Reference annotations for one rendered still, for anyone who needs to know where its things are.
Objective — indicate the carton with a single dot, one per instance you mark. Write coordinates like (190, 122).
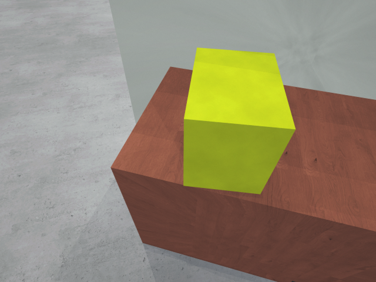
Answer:
(237, 121)

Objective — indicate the pedestal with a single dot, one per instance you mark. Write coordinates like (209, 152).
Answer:
(315, 219)

